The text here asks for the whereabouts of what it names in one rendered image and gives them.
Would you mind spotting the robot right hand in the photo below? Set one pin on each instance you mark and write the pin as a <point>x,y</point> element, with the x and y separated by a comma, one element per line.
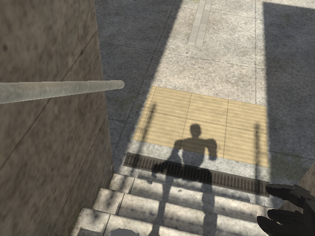
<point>294,223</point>

